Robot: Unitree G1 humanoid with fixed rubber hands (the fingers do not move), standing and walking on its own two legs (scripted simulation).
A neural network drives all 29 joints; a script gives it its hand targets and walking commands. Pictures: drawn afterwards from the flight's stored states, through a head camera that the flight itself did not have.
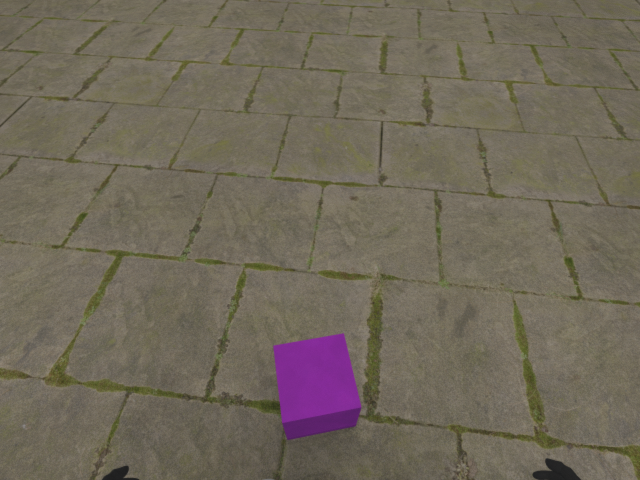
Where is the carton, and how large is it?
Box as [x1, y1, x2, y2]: [273, 333, 360, 439]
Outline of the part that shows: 343,333 273,346 281,417 287,439 355,425 360,410 360,403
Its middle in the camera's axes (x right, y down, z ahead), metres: -0.02 +0.41 +1.10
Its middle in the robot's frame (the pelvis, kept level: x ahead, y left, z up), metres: +0.44 +0.04 -0.65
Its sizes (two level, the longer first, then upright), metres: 0.204 0.202 0.203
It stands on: the floor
